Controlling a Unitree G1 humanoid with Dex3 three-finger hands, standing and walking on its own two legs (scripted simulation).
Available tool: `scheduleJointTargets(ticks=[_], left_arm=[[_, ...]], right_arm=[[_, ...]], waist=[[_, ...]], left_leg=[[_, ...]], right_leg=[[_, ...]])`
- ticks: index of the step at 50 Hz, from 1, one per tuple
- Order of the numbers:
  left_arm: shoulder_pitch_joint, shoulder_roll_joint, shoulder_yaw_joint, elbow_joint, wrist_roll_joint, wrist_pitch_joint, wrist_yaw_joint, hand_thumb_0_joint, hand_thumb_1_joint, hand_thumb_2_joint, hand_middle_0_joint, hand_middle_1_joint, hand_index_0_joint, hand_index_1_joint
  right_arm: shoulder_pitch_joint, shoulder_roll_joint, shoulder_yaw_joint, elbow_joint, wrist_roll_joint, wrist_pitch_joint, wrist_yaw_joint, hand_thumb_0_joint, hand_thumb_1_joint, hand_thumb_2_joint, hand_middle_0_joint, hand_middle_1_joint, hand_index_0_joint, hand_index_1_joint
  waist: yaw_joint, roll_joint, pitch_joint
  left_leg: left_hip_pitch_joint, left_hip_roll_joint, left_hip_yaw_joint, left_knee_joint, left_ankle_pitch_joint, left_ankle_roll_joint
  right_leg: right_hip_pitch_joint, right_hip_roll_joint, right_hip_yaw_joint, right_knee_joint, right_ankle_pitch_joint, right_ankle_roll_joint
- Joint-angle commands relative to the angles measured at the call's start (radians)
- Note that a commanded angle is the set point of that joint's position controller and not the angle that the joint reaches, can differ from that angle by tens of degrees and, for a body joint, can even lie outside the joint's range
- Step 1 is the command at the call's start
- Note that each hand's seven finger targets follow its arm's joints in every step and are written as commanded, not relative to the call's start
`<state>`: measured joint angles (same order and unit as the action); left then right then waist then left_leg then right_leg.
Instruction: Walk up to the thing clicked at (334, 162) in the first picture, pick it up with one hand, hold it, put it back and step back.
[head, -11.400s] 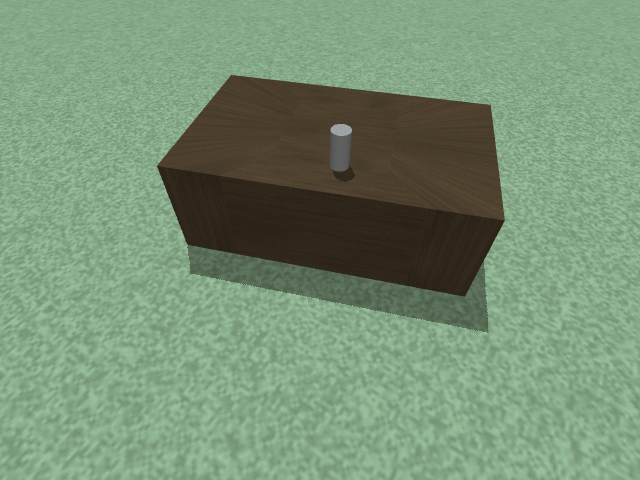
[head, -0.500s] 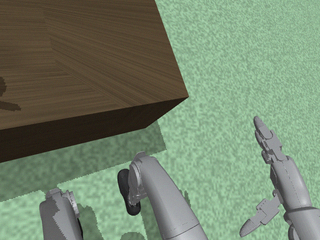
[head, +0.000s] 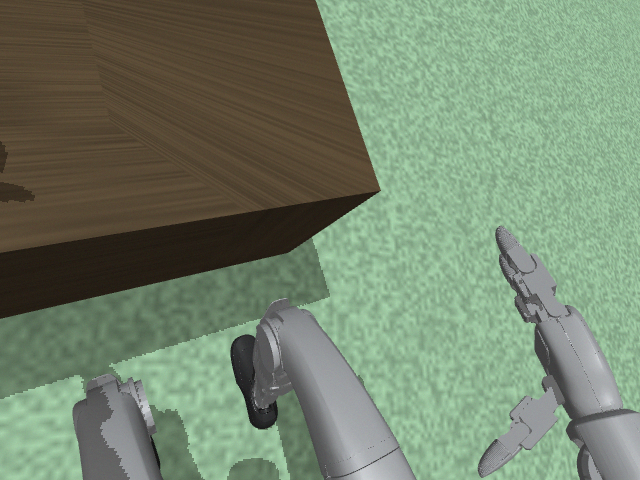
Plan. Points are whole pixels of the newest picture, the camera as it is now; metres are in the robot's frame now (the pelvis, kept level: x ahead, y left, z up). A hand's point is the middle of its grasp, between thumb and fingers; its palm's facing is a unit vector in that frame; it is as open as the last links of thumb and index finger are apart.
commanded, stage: close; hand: left
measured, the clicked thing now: out of the picture +0.60 +0.22 -0.04
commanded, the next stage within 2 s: settle in 0.36 s
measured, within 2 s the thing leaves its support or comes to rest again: leaves its support in 0.86 s
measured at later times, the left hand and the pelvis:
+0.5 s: hand out of the picture +0.60 +0.22 -0.07, palm faces +0.21 -0.98 -0.02, open 10.4 cm; pelvis -0.01 +0.00 -0.02, yaw +0 degrees
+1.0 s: hand out of the picture +0.60 +0.19 -0.03, palm faces +0.18 -0.98 -0.01, open 9.6 cm; pelvis +0.01 +0.00 +0.02, yaw -1 degrees
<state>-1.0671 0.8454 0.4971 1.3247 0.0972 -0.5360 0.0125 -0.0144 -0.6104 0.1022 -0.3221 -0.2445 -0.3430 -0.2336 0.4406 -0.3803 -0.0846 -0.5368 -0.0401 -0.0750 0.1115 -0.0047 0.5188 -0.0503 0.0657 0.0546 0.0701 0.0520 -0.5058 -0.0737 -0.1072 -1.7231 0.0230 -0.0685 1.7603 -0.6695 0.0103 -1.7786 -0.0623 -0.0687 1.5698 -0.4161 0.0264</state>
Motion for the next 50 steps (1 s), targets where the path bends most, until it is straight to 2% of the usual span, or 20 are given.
scheduleJointTargets(ticks=[1,6,11,15,17,21,24,25,27,28,29,33,37,38,39,41,43,45,46,50], left_arm=[[-0.378,0.14,-0.023,-0.163,0.008,-0.071,0.004,0.0,-0.531,0.205,-0.531,-0.42,-0.556,-0.399],[-0.383,0.18,-0.015,-0.161,0.004,-0.084,-0.011,0.0,-0.392,0.318,-0.662,-0.541,-0.686,-0.521],[-0.371,0.193,-0.014,-0.171,0.002,-0.084,-0.022,0.0,-0.34,0.417,-0.779,-0.659,-0.804,-0.639],[-0.378,0.233,-0.001,-0.178,0.0,-0.081,-0.037,0.0,-0.264,0.511,-0.893,-0.775,-0.92,-0.754],[-0.38,0.227,-0.001,-0.19,-0.003,-0.075,-0.041,0.0,-0.21,0.588,-0.957,-0.848,-0.983,-0.829],[-0.39,0.226,-0.005,-0.225,-0.005,-0.058,-0.051,0.0,-0.083,0.677,-1.079,-0.964,-1.106,-0.941],[-0.37,0.222,-0.01,-0.212,-0.003,-0.047,-0.051,0.0,0.072,0.875,-1.143,-1.143,-1.142,-1.138],[-0.373,0.229,-0.005,-0.215,0.0,-0.045,-0.051,0.0,0.127,0.955,-1.179,-1.18,-1.179,-1.193],[-0.395,0.229,-0.005,-0.245,-0.005,-0.043,-0.046,0.0,0.217,1.08,-1.206,-1.223,-1.208,-1.234],[-0.395,0.224,-0.003,-0.252,-0.009,-0.042,-0.043,0.0,0.249,1.115,-1.222,-1.246,-1.224,-1.257],[-0.393,0.228,0.0,-0.253,-0.011,-0.04,-0.041,0.0,0.279,1.136,-1.234,-1.263,-1.237,-1.274],[-0.41,0.231,0.003,-0.308,-0.014,-0.035,-0.036,0.0,0.316,1.188,-1.273,-1.317,-1.276,-1.328],[-0.437,0.233,0.002,-0.358,-0.023,-0.022,-0.043,0.0,0.358,1.241,-1.325,-1.374,-1.326,-1.387],[-0.45,0.231,0.004,-0.392,-0.026,-0.022,-0.042,0.0,0.369,1.261,-1.339,-1.388,-1.337,-1.404],[-0.453,0.229,0.006,-0.41,-0.033,-0.023,-0.044,0.0,0.289,1.25,-1.373,-1.409,-1.372,-1.426],[-0.5,0.264,0.023,-0.473,-0.042,-0.026,-0.046,0.0,0.279,1.271,-1.378,-1.432,-1.376,-1.449],[-0.485,0.207,-0.001,-0.449,-0.049,-0.011,-0.045,0.0,0.317,1.305,-1.387,-1.449,-1.382,-1.469],[-0.496,0.233,0.007,-0.494,-0.044,-0.007,-0.031,0.0,0.293,1.31,-1.384,-1.453,-1.378,-1.475],[-0.494,0.239,0.009,-0.482,-0.046,-0.003,-0.026,0.0,0.306,1.317,-1.383,-1.454,-1.377,-1.476],[-0.495,0.201,0.0,-0.471,-0.054,0.001,-0.01,0.0,0.302,1.371,-1.402,-1.492,-1.396,-1.516]], right_arm=[[0.051,-0.179,-0.17,-0.164,0.019,-0.037,-0.03,0.0,0.531,-0.041,0.05,0.049,0.049,0.049],[0.056,-0.187,-0.174,-0.176,0.029,-0.038,-0.034,0.0,0.529,-0.042,0.049,0.049,0.049,0.049],[0.05,-0.196,-0.183,-0.206,0.034,-0.04,-0.034,0.0,0.522,-0.043,0.049,0.049,0.049,0.049],[0.065,-0.207,-0.191,-0.211,0.042,-0.035,-0.034,0.0,0.523,-0.043,0.049,0.049,0.049,0.049],[0.069,-0.208,-0.196,-0.222,0.045,-0.032,-0.034,0.0,0.525,-0.042,0.049,0.049,0.049,0.049],[0.086,-0.208,-0.213,-0.238,0.054,-0.026,-0.033,0.0,0.525,-0.041,0.049,0.049,0.048,0.049],[0.085,-0.202,-0.206,-0.207,0.053,-0.022,-0.032,0.0,0.521,-0.054,0.049,0.05,0.049,0.05],[0.073,-0.212,-0.218,-0.217,0.051,-0.022,-0.033,0.0,0.514,-0.055,0.049,0.05,0.049,0.05],[0.075,-0.213,-0.213,-0.242,0.054,-0.02,-0.034,0.0,0.521,-0.054,0.049,0.05,0.049,0.05],[0.081,-0.215,-0.216,-0.257,0.056,-0.019,-0.033,0.0,0.524,-0.054,0.049,0.05,0.049,0.05],[0.091,-0.212,-0.209,-0.239,0.055,-0.016,-0.033,0.0,0.528,-0.053,0.049,0.05,0.049,0.05],[0.091,-0.215,-0.219,-0.257,0.054,-0.013,-0.035,0.0,0.528,-0.054,0.049,0.05,0.049,0.05],[0.104,-0.192,-0.194,-0.215,0.05,-0.004,-0.034,0.0,0.529,-0.054,0.049,0.05,0.049,0.05],[0.092,-0.199,-0.194,-0.242,0.047,-0.004,-0.034,0.0,0.531,-0.054,0.049,0.05,0.049,0.05],[0.078,-0.205,-0.194,-0.25,0.042,-0.004,-0.036,0.0,0.525,-0.055,0.049,0.05,0.049,0.05],[0.095,-0.192,-0.19,-0.204,0.038,0.0,-0.038,0.0,0.525,-0.055,0.049,0.05,0.049,0.05],[0.081,-0.175,-0.171,-0.172,0.028,0.002,-0.042,0.0,0.525,-0.057,0.049,0.05,0.049,0.05],[0.078,-0.172,-0.164,-0.159,0.021,0.005,-0.045,0.0,0.529,-0.057,0.049,0.05,0.048,0.05],[0.077,-0.17,-0.152,-0.125,0.018,0.01,-0.049,0.0,0.53,-0.056,0.049,0.05,0.049,0.05],[0.037,-0.155,-0.135,-0.063,0.008,0.015,-0.056,0.0,0.534,-0.057,0.049,0.05,0.049,0.05]], waist=[[-0.036,0.497,-0.57],[-0.043,0.514,-0.584],[-0.052,0.521,-0.6],[-0.044,0.545,-0.606],[-0.046,0.545,-0.604],[-0.043,0.578,-0.639],[-0.036,0.565,-0.589],[-0.038,0.572,-0.599],[-0.032,0.572,-0.622],[-0.038,0.58,-0.624],[-0.029,0.591,-0.613],[-0.025,0.599,-0.666],[-0.008,0.653,-0.677],[-0.002,0.652,-0.713],[-0.001,0.674,-0.729],[0.02,0.712,-0.766],[0.022,0.702,-0.715],[0.037,0.705,-0.763],[0.043,0.706,-0.74],[0.047,0.671,-0.716]], left_leg=[[0.422,-0.017,-0.018,-0.258,0.226,-0.019],[0.421,-0.019,-0.014,-0.247,0.246,-0.02],[0.403,-0.02,-0.008,-0.225,0.233,-0.016],[0.422,-0.019,-0.013,-0.226,0.254,-0.022],[0.422,-0.019,-0.016,-0.229,0.234,-0.022],[0.479,-0.013,-0.02,-0.228,0.273,-0.028],[0.432,-0.017,-0.011,-0.223,0.262,-0.024],[0.443,-0.016,-0.011,-0.221,0.26,-0.025],[0.467,-0.014,-0.017,-0.234,0.253,-0.026],[0.474,-0.014,-0.017,-0.238,0.264,-0.03],[0.489,-0.014,-0.02,-0.245,0.269,-0.033],[0.532,-0.012,-0.015,-0.248,0.301,-0.031],[0.597,-0.005,-0.017,-0.258,0.389,-0.039],[0.626,-0.004,-0.017,-0.264,0.396,-0.04],[0.667,0.0,-0.02,-0.265,0.438,-0.047],[0.706,0.001,-0.015,-0.266,0.447,-0.045],[0.697,0.002,-0.01,-0.283,0.45,-0.045],[0.726,0.002,-0.004,-0.29,0.457,-0.043],[0.733,0.002,-0.008,-0.299,0.472,-0.047],[0.718,0.004,-0.007,-0.318,0.479,-0.043]], right_leg=[[0.391,0.06,0.01,-0.098,0.095,-0.056],[0.388,0.06,0.014,-0.089,0.119,-0.055],[0.394,0.057,0.028,-0.086,0.119,-0.052],[0.373,0.058,0.017,-0.071,0.127,-0.057],[0.363,0.058,0.014,-0.073,0.108,-0.057],[0.36,0.06,0.012,-0.063,0.132,-0.059],[0.363,0.058,0.018,-0.066,0.13,-0.058],[0.356,0.059,0.017,-0.068,0.122,-0.059],[0.365,0.059,0.013,-0.07,0.114,-0.06],[0.37,0.06,0.011,-0.072,0.122,-0.06],[0.367,0.059,0.011,-0.07,0.122,-0.06],[0.415,0.062,0.014,-0.081,0.149,-0.059],[0.424,0.064,0.013,-0.081,0.199,-0.062],[0.44,0.066,0.013,-0.086,0.201,-0.063],[0.441,0.068,0.01,-0.088,0.215,-0.066],[0.464,0.069,0.017,-0.09,0.214,-0.065],[0.476,0.07,0.019,-0.114,0.224,-0.066],[0.508,0.073,0.023,-0.126,0.225,-0.065],[0.497,0.073,0.02,-0.129,0.232,-0.068],[0.526,0.075,0.02,-0.154,0.235,-0.068]])
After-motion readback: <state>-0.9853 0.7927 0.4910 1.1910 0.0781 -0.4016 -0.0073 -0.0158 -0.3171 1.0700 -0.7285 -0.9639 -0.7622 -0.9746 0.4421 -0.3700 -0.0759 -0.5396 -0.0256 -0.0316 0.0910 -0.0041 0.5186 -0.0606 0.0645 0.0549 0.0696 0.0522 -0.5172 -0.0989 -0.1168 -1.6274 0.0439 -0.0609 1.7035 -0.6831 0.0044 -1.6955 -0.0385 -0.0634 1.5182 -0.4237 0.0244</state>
